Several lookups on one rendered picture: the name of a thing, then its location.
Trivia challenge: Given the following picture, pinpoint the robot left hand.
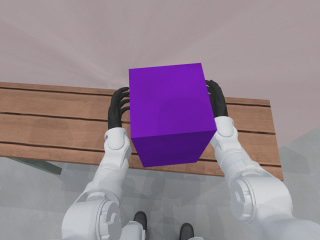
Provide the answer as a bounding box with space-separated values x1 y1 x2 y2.
108 87 130 130

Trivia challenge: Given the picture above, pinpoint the robot right forearm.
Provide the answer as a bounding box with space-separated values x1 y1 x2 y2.
210 116 293 212

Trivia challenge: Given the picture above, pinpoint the table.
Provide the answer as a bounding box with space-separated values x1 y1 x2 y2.
0 82 284 181

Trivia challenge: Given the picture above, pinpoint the left robot foot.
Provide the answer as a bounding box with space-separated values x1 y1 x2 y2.
133 211 147 233

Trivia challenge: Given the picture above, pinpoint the right robot upper arm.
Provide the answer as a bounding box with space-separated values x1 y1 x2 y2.
230 176 320 240

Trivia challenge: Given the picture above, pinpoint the left robot upper arm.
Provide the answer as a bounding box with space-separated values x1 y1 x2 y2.
49 199 122 240

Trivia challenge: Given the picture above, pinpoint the robot left forearm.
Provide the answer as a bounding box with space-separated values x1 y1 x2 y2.
61 127 132 237

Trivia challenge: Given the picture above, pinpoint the robot right hand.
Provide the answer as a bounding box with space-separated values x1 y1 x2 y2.
205 80 229 118

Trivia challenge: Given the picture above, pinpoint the robot left shin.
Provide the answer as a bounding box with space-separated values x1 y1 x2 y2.
127 221 143 228

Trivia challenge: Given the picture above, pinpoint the carton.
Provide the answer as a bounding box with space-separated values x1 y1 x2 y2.
129 63 217 168

